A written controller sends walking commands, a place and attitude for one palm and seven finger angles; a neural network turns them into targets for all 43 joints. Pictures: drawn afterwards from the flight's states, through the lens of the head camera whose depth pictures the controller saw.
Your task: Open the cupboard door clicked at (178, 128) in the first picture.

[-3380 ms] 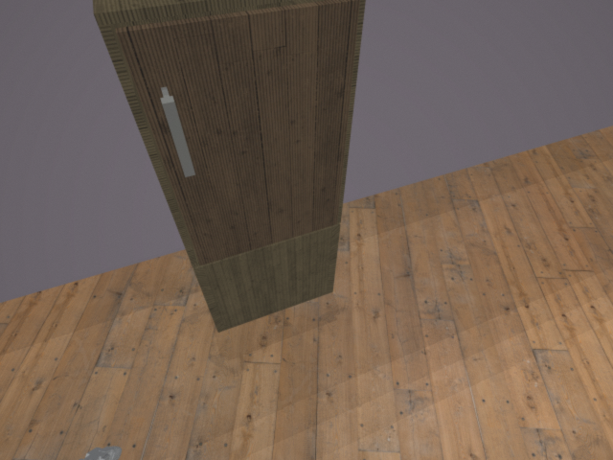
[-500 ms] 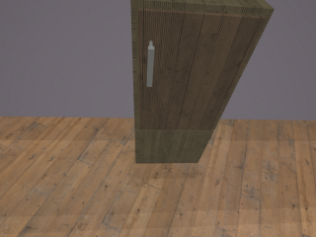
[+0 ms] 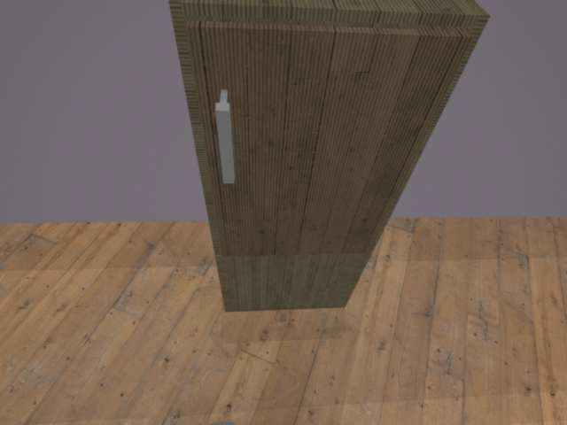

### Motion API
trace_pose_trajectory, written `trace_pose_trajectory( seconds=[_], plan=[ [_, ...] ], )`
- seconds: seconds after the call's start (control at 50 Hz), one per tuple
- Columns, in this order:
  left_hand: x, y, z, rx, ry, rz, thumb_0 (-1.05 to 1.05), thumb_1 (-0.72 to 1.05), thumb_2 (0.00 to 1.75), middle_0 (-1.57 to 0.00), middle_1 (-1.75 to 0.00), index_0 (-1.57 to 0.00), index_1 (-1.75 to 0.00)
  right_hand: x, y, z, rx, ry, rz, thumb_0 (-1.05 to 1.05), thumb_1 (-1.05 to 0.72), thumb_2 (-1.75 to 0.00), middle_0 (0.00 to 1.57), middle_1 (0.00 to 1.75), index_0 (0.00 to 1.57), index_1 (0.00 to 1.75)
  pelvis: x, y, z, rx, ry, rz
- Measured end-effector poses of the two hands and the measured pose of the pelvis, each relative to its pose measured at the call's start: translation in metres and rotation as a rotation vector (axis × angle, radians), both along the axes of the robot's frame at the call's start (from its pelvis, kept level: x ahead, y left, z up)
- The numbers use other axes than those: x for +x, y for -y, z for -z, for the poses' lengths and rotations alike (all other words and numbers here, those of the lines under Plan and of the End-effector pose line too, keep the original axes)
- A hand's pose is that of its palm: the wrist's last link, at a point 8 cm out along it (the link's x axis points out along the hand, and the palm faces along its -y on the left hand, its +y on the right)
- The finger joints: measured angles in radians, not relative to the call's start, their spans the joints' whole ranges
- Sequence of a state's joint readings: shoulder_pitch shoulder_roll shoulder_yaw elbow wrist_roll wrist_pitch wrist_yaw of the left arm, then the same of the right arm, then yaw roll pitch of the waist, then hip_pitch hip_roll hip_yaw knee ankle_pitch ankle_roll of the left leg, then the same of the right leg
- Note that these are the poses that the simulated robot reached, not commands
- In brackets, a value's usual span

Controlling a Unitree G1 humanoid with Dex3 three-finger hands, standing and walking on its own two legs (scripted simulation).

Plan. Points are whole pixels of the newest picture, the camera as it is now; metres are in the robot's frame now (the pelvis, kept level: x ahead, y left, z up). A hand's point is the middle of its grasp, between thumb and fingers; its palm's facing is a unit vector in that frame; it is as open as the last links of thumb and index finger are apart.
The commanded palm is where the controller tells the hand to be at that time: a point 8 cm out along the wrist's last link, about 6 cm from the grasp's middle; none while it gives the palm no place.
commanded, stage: come to a stop and stand still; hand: left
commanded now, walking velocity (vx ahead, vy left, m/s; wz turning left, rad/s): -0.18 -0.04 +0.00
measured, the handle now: (226, 139) +0.53 +0.14 +0.09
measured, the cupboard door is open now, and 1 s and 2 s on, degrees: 0 0 0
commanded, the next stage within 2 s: look again from close up in 1.48 s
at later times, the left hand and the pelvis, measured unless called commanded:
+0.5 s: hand out of the picture +0.03 +0.15 -0.17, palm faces +0.02 -0.97 -0.25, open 7.3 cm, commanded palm none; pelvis -0.03 -0.04 -0.01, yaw +0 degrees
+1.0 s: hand out of the picture +0.00 +0.12 -0.16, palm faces +0.01 -0.98 -0.21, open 7.3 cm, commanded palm none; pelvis -0.01 -0.06 +0.01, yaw +0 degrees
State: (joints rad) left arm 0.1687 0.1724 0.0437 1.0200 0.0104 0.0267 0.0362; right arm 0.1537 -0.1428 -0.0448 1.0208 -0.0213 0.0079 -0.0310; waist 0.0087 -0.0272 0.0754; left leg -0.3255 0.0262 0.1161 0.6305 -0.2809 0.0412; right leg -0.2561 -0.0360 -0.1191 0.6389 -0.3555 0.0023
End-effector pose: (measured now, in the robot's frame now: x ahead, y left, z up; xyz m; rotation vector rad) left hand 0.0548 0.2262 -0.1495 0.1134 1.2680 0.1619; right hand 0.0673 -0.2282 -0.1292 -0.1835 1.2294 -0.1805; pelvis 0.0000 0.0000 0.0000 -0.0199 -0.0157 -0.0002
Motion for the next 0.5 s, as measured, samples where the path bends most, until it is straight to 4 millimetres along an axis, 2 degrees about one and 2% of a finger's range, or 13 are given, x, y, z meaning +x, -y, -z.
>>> trace_pose_trajectory(
  seconds=[0.1,0.2,0.28,0.32,0.38,0.5],
  plan=[
    [0.002,-0.007,-0.009,0.024,-0.022,-0.005,0.0,0.92,0.9,-0.21,-0.29,-0.21,-0.3,0.027,-0.008,-0.008,0.011,0.052,-0.038,0.0,-0.92,-0.89,0.2,0.3,0.2,0.3,0.0,0.0,-0.007,0.004,-0.015,0.002],
    [-0.005,-0.009,-0.019,0.057,-0.031,0.0,0.0,0.92,0.9,-0.2,-0.29,-0.2,-0.3,0.029,0.001,-0.008,0.025,0.062,-0.035,0.0,-0.92,-0.89,0.2,0.3,0.21,0.3,-0.007,0.008,-0.011,0.007,-0.023,0.006],
    [-0.014,0.0,-0.025,0.089,-0.02,0.013,0.0,0.91,0.9,-0.2,-0.29,-0.2,-0.3,0.014,0.019,0.0,0.042,0.051,-0.015,0.0,-0.91,-0.89,0.2,0.3,0.21,0.3,-0.014,0.021,-0.008,0.015,-0.022,0.009],
    [-0.019,0.004,-0.02,0.117,0.007,0.034,0.0,0.91,0.9,-0.2,-0.29,-0.2,-0.3,0.006,0.032,0.009,0.052,0.061,-0.001,0.0,-0.91,-0.89,0.2,0.3,0.21,0.3,-0.017,0.03,0.002,0.039,-0.035,0.022],
    [-0.029,0.015,-0.018,0.116,0.019,0.054,0.0,0.91,0.9,-0.2,-0.29,-0.2,-0.3,-0.009,0.047,0.016,0.044,0.061,0.006,0.0,-0.91,-0.89,0.2,0.3,0.21,0.3,-0.023,0.033,0.008,0.006,-0.012,0.004],
    [-0.037,0.03,-0.01,0.079,0.04,0.045,0.0,0.91,0.9,-0.21,-0.29,-0.2,-0.3,-0.049,0.053,0.016,0.027,0.036,0.02,0.01,-0.91,-0.89,0.19,0.3,0.2,0.3,-0.028,0.039,0.011,0.02,0.02,-0.001]
  ],
)
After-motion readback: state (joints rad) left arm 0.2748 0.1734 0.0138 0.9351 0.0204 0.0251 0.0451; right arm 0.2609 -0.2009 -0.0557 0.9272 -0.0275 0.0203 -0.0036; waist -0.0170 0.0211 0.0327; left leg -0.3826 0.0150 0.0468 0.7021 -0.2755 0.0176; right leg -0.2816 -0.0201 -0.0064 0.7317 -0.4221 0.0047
